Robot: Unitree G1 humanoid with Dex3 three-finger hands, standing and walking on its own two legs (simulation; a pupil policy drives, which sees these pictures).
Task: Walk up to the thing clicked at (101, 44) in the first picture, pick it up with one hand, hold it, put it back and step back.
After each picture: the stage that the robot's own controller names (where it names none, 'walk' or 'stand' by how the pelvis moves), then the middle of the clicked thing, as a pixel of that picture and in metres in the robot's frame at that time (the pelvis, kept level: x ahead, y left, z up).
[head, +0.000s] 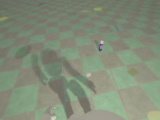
stand; (100, 46) +1.53 -0.17 -0.65
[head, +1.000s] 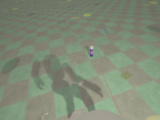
walk; (91, 51) +1.41 +0.15 -0.63
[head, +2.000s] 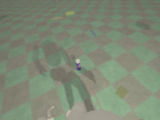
walk; (78, 64) +0.91 +0.31 -0.65
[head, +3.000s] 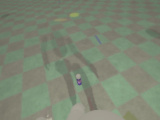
walk; (78, 79) +0.61 +0.24 -0.64
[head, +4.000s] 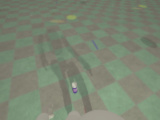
stand; (74, 88) +0.50 +0.21 -0.64
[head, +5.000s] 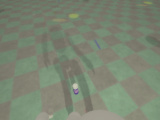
stand; (75, 89) +0.47 +0.20 -0.64
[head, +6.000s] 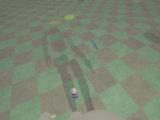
stand; (74, 93) +0.40 +0.24 -0.65
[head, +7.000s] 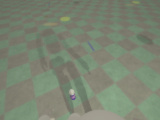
stand; (72, 94) +0.40 +0.24 -0.66
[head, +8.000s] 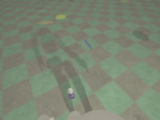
stand; (71, 93) +0.39 +0.26 -0.65
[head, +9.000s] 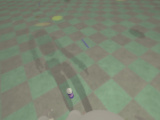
stand; (70, 93) +0.39 +0.28 -0.65
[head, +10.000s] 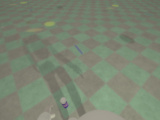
stand; (64, 103) +0.32 +0.31 -0.66
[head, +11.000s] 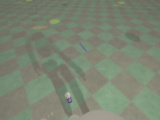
stand; (68, 98) +0.36 +0.28 -0.66
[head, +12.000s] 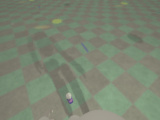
stand; (69, 98) +0.36 +0.27 -0.66
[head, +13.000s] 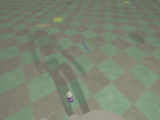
stand; (70, 97) +0.36 +0.26 -0.66
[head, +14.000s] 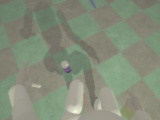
go down; (66, 67) +0.42 +0.28 -0.40
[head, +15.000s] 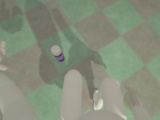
go down; (58, 54) +0.43 +0.33 -0.27
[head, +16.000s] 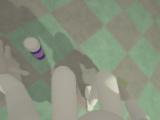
close in; (36, 50) +0.41 +0.37 -0.19
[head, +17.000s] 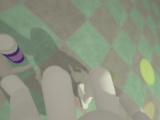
close; (12, 52) +0.38 +0.39 -0.15
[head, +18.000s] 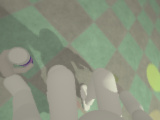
lift; (23, 59) +0.33 +0.36 -0.14
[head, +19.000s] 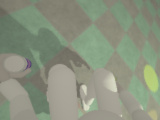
lift; (21, 64) +0.30 +0.37 -0.14
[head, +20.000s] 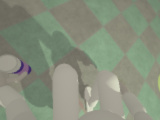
lift; (18, 67) +0.26 +0.41 -0.13
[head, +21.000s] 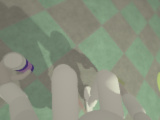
lift; (22, 65) +0.28 +0.39 -0.14
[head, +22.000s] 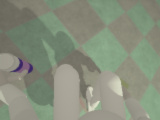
lift; (19, 65) +0.26 +0.42 -0.12
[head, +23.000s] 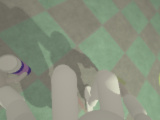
lift; (18, 67) +0.27 +0.41 -0.13
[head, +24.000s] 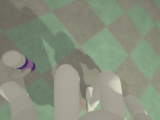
lift; (23, 63) +0.28 +0.41 -0.13
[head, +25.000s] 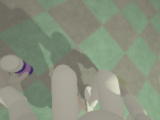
lift; (21, 67) +0.27 +0.40 -0.14
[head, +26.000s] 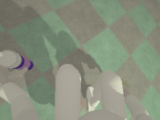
lift; (20, 62) +0.28 +0.42 -0.12
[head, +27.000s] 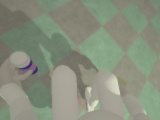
lift; (27, 65) +0.29 +0.39 -0.15
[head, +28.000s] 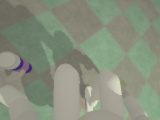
lift; (19, 65) +0.27 +0.42 -0.14
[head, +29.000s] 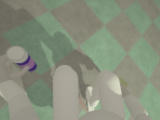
lift; (25, 61) +0.31 +0.40 -0.14
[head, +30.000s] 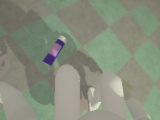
stand; (55, 50) +0.44 +0.30 -0.25
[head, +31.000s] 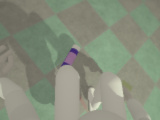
stand; (70, 58) +0.42 +0.17 -0.25
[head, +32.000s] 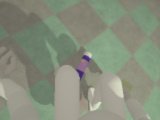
stand; (82, 65) +0.39 +0.05 -0.25
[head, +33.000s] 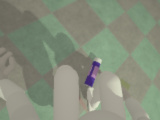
stand; (93, 72) +0.36 -0.06 -0.25
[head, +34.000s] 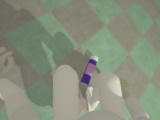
stand; (89, 69) +0.37 -0.03 -0.25
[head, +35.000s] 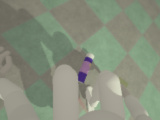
stand; (85, 67) +0.38 +0.00 -0.25
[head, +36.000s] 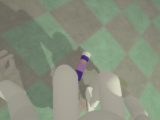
stand; (81, 66) +0.39 +0.04 -0.25
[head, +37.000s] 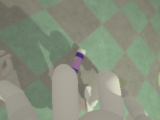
stand; (76, 63) +0.39 +0.08 -0.24
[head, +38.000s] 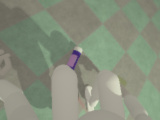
lift; (72, 61) +0.40 +0.11 -0.24
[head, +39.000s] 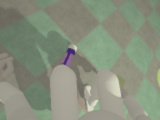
stand; (67, 59) +0.41 +0.14 -0.24
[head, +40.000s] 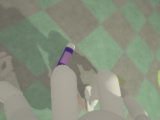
lift; (65, 58) +0.41 +0.17 -0.24
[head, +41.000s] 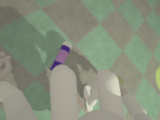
stand; (61, 57) +0.42 +0.19 -0.24
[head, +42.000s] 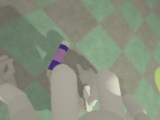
stand; (59, 56) +0.42 +0.20 -0.24
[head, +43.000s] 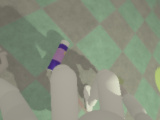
stand; (59, 55) +0.42 +0.21 -0.24
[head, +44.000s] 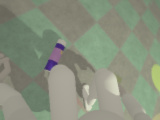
stand; (56, 55) +0.42 +0.22 -0.24
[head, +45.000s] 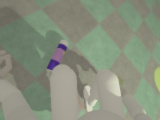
stand; (58, 55) +0.42 +0.22 -0.24
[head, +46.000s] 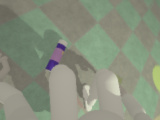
lift; (57, 55) +0.42 +0.22 -0.24
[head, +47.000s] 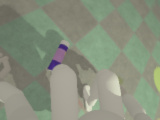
stand; (59, 56) +0.42 +0.21 -0.24
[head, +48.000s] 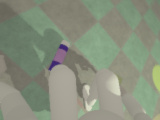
stand; (59, 56) +0.41 +0.19 -0.24
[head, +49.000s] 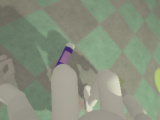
lift; (64, 58) +0.41 +0.17 -0.24
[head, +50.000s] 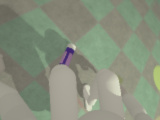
stand; (66, 59) +0.41 +0.15 -0.24
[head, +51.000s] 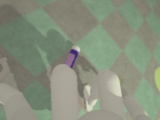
lift; (70, 60) +0.40 +0.12 -0.24
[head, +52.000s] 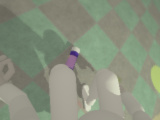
lift; (71, 62) +0.40 +0.10 -0.24
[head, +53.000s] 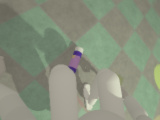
lift; (74, 62) +0.40 +0.08 -0.24
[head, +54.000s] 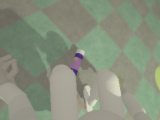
stand; (75, 64) +0.39 +0.07 -0.24
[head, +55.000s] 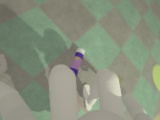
lift; (76, 63) +0.39 +0.06 -0.24
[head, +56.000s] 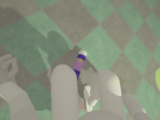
lift; (78, 65) +0.39 +0.05 -0.24
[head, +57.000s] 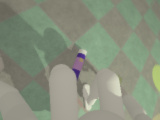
lift; (78, 64) +0.39 +0.04 -0.24
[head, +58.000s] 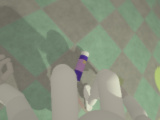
lift; (80, 65) +0.39 +0.02 -0.24
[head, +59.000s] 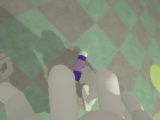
stand; (79, 66) +0.38 +0.02 -0.24
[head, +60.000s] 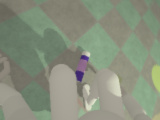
lift; (82, 66) +0.38 +0.00 -0.24
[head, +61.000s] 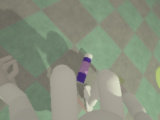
stand; (84, 68) +0.38 -0.01 -0.24
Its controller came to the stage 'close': yes
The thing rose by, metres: 0.05
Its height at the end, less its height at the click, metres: -0.09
